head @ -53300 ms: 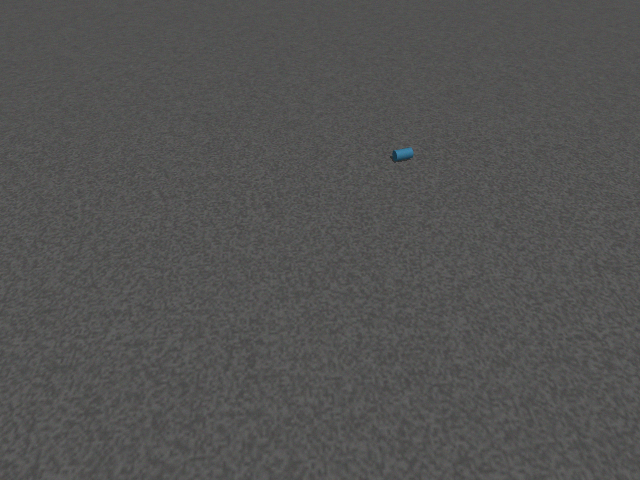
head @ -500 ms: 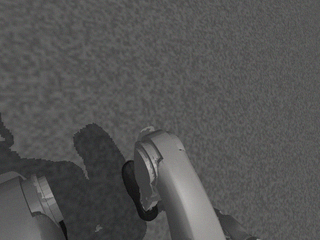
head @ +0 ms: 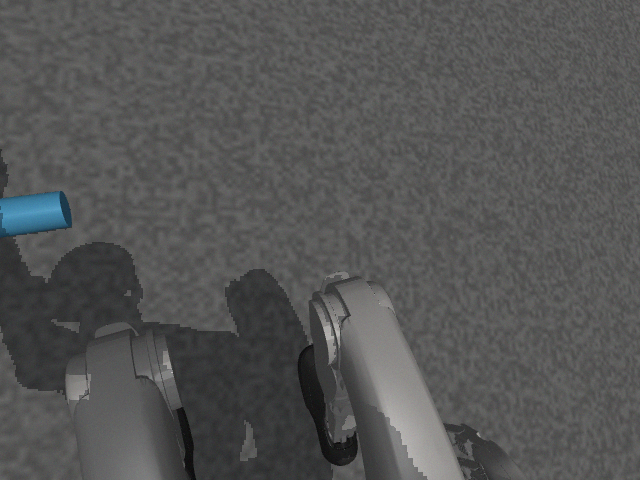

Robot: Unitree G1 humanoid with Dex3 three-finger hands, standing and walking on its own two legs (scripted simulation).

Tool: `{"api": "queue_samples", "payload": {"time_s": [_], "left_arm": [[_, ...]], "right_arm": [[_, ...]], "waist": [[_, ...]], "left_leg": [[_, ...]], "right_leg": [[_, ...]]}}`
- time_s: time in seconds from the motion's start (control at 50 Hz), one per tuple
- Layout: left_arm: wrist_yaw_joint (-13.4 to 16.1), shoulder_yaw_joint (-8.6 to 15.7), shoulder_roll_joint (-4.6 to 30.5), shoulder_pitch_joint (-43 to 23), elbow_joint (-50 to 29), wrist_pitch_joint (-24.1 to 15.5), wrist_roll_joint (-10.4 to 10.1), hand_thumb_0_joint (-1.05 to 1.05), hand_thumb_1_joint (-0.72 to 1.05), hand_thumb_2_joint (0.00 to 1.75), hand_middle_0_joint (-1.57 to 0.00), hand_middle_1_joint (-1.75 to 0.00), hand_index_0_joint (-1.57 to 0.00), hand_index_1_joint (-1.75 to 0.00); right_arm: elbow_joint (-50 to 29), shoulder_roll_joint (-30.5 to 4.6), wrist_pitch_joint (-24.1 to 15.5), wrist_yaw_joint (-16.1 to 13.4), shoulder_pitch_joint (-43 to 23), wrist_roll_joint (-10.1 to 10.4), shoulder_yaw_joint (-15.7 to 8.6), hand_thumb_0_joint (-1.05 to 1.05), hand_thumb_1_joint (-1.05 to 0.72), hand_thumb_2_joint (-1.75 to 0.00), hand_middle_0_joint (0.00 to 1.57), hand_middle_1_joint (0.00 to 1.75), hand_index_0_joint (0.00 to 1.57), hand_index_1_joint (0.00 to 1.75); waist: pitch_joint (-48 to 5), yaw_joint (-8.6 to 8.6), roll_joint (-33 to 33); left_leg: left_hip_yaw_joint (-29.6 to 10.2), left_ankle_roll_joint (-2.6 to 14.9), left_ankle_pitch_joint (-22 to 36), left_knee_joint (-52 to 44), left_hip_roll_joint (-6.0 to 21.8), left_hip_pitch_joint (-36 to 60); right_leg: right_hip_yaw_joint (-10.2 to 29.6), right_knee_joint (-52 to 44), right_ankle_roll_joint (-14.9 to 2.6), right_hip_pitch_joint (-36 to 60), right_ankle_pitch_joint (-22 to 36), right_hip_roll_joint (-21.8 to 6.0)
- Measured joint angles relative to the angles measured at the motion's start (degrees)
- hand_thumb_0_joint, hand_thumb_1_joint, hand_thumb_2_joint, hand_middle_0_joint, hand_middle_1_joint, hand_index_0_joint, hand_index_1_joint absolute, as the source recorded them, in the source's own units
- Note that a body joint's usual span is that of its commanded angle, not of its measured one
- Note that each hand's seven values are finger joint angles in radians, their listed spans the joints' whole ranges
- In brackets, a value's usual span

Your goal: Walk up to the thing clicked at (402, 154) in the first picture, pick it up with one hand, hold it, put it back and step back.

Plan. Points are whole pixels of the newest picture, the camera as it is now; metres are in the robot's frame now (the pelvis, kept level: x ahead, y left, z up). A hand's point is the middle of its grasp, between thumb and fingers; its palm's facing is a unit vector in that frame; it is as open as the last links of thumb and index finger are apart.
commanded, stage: withdraw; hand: left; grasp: from above
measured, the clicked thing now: (30, 213) +0.50 +0.32 -0.31
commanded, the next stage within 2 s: home in 0.42 s
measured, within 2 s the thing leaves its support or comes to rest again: neither
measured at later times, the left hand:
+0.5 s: hand out of the picture +0.50 +0.33 -0.17, palm faces -0.40 -0.07 -0.91, open 13.3 cm
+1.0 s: hand out of the picture +0.38 +0.33 -0.02, palm faces -0.30 -0.51 -0.81, open 8.3 cm
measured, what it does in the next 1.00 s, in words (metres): rises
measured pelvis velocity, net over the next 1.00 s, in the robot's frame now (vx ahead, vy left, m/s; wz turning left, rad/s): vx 0.00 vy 0.00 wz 0.09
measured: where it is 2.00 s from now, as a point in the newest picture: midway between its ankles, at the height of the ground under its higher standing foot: (259, 454)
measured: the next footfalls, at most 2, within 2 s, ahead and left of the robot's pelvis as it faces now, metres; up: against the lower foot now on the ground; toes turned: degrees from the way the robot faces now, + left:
none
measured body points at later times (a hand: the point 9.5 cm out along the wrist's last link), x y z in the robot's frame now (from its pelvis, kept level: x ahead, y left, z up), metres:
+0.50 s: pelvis -0.01 +0.00 -0.02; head +0.24 +0.10 +0.34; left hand +0.51 +0.33 -0.12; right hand +0.03 -0.28 -0.09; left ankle +0.07 +0.13 -0.31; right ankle +0.11 -0.13 -0.31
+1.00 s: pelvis +0.00 +0.00 +0.09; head +0.20 +0.07 +0.49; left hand +0.39 +0.35 +0.03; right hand +0.14 -0.26 -0.02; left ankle +0.07 +0.13 -0.31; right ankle +0.11 -0.13 -0.31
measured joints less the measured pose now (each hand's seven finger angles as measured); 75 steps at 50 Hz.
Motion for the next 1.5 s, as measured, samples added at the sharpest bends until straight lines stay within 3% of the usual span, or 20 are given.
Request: {"api": "queue_samples", "payload": {"time_s": [0.08, 0.16, 0.24, 0.32, 0.46, 0.54, 0.62, 0.66, 0.74, 0.84, 0.96, 1.14, 1.38, 1.5], "left_arm": [[-4.7, -1.4, -1.6, 0.3, -1.5, -1.3, -1.2, 0.00, -0.48, 0.97, -0.11, -0.98, -0.11, -0.97], [-6.0, -1.9, -2.0, 0.3, -0.9, -4.0, -1.2, 0.00, -0.46, 0.96, -0.13, -0.96, -0.13, -0.95], [-4.0, -1.7, -1.5, 0.1, 1.3, -7.2, 0.2, 0.00, -0.43, 0.93, -0.16, -0.93, -0.16, -0.92], [0.0, -1.1, -0.7, -0.6, 4.7, -9.6, 2.9, 0.00, -0.40, 0.92, -0.17, -0.91, -0.18, -0.90], [6.3, 1.8, 1.6, -3.6, 9.1, -9.5, 7.1, 0.00, -0.38, 0.89, -0.20, -0.88, -0.21, -0.88], [7.1, 3.8, 2.2, -4.0, 8.1, -7.3, 7.3, 0.00, -0.36, 0.87, -0.22, -0.86, -0.22, -0.85], [4.7, 4.9, 2.1, -2.2, 4.8, -5.0, 5.5, 0.00, -0.30, 0.88, -0.24, -0.81, -0.24, -0.80], [2.6, 5.3, 1.3, -0.3, 2.2, -4.1, 3.5, 0.00, -0.24, 0.89, -0.24, -0.76, -0.24, -0.76], [-2.8, 5.4, -1.7, 5.4, -5.2, -2.8, -2.4, 0.00, -0.05, 0.88, -0.24, -0.64, -0.23, -0.65], [-8.6, 5.6, -7.6, 16.4, -20.3, -1.6, -13.0, 0.00, 0.26, 0.84, -0.22, -0.47, -0.22, -0.47], [-11.7, 4.6, -13.0, 28.3, -33.9, 2.2, -25.5, 0.00, 0.62, 0.85, -0.21, -0.35, -0.21, -0.35], [-10.8, 1.9, -21.0, 42.3, -46.2, 9.1, -39.5, 0.00, 0.84, 0.89, -0.21, -0.31, -0.21, -0.30], [-7.4, 1.1, -29.6, 58.6, -57.0, 19.0, -57.0, 0.00, 0.89, 0.90, -0.21, -0.30, -0.21, -0.30], [-5.8, 1.3, -32.8, 66.2, -62.4, 23.0, -63.4, 0.01, 0.89, 0.90, -0.20, -0.30, -0.21, -0.30]], "right_arm": [[-1.0, -0.4, 2.3, -1.8, 0.1, 1.0, -0.7, 0.00, -0.91, -0.90, 0.20, 0.30, 0.20, 0.30], [-1.3, -1.1, 3.6, -3.4, 0.1, 1.2, -0.4, 0.00, -0.91, -0.90, 0.20, 0.30, 0.20, 0.30], [-1.0, -1.7, 4.1, -4.7, 0.2, 0.7, 0.0, 0.00, -0.91, -0.90, 0.20, 0.30, 0.20, 0.30], [0.0, -1.8, 3.9, -5.3, 0.4, -0.2, 0.6, 0.00, -0.91, -0.90, 0.20, 0.30, 0.20, 0.30], [0.6, -0.8, 2.2, -5.1, 1.1, -1.5, 1.5, 0.00, -0.91, -0.89, 0.20, 0.30, 0.20, 0.30], [0.4, 0.1, 1.6, -4.5, 2.0, -1.5, 1.4, 0.00, -0.91, -0.89, 0.20, 0.30, 0.20, 0.30], [0.2, 1.0, 2.1, -4.0, 2.6, -0.8, 1.0, 0.00, -0.91, -0.89, 0.20, 0.30, 0.20, 0.30], [0.2, 1.5, 2.7, -3.8, 2.9, -0.3, 0.5, 0.00, -0.90, -0.89, 0.20, 0.30, 0.20, 0.30], [0.3, 2.0, 4.1, -3.8, 3.4, 1.0, -1.5, 0.00, -0.90, -0.89, 0.20, 0.30, 0.20, 0.30], [0.5, 1.7, 5.9, -4.6, 3.7, 3.3, -4.9, 0.00, -0.90, -0.89, 0.20, 0.30, 0.20, 0.30], [0.2, 0.9, 6.2, -6.2, 0.7, 5.5, -8.2, 0.00, -0.91, -0.90, 0.20, 0.30, 0.20, 0.30], [-2.1, 1.6, 3.2, -9.0, -4.6, 7.6, -9.4, 0.01, -0.91, -0.90, 0.20, 0.30, 0.20, 0.30], [-3.8, 5.1, -1.8, -12.9, -4.2, 9.0, -6.9, 0.01, -0.91, -0.90, 0.20, 0.30, 0.20, 0.30], [-3.2, 5.9, -3.7, -15.5, -0.7, 9.0, -6.0, 0.01, -0.91, -0.90, 0.20, 0.30, 0.20, 0.30]], "waist": [[-0.2, 0.97, 0.6], [0.1, 1.06, 0.1], [0.7, 0.58, -0.9], [1.3, -0.25, -2.0], [2.9, -2.19, -2.9], [2.7, -2.65, -2.2], [2.0, -2.10, -0.8], [1.3, -1.30, -0.1], [-0.4, 1.20, 1.3], [-4.2, 5.36, 2.2], [-7.6, 9.21, 1.8], [-9.8, 12.22, 1.1], [-10.0, 12.25, 1.1], [-9.5, 12.18, 1.2]], "left_leg": [[0.9, 0.14, 1.1, -2.8, -0.1, 1.9], [1.1, 0.09, 2.1, -4.2, -0.2, 2.7], [0.9, -0.02, 2.8, -3.9, -0.3, 2.1], [0.8, -0.06, 3.2, -2.5, -0.4, 0.7], [0.6, -0.07, 3.5, 0.6, -0.7, -2.3], [0.7, -0.08, 3.2, 1.4, -0.8, -3.4], [0.9, -0.02, 2.7, 0.8, -0.7, -3.2], [1.1, 0.01, 2.4, -0.1, -0.5, -2.6], [1.7, 0.11, 1.8, -2.7, -0.4, -0.2], [3.2, 0.36, 1.4, -7.8, -0.3, 4.4], [4.3, 0.56, 1.6, -15.3, 0.2, 12.1], [5.4, 0.37, 2.9, -27.6, 0.5, 27.1], [6.2, -0.12, 5.0, -44.8, 1.1, 48.8], [6.5, -0.29, 6.3, -54.0, 1.4, 60.2]], "right_leg": [[0.5, -2.2, -0.19, 1.7, 0.6, -0.5], [0.6, -3.4, -0.27, 2.5, 1.5, -0.6], [0.4, -3.1, -0.42, 1.9, 2.2, -0.6], [0.5, -1.7, -0.44, 0.5, 2.6, -0.4], [0.6, 1.3, -0.40, -2.3, 2.7, -0.3], [0.8, 2.2, -0.28, -3.4, 2.4, -0.3], [0.9, 1.6, 0.16, -3.4, 1.9, -0.4], [1.0, 0.9, 0.29, -2.8, 1.6, -0.4], [1.4, -1.4, 0.32, -0.6, 1.0, -0.7], [2.2, -5.7, 0.11, 3.5, 0.3, -1.4], [2.7, -12.7, -0.08, 10.7, 0.7, -1.7], [2.8, -24.5, -0.48, 25.0, 2.1, -2.1], [2.5, -41.3, -1.23, 46.2, 4.3, -2.2], [2.4, -50.6, -1.46, 57.5, 5.9, -2.1]]}}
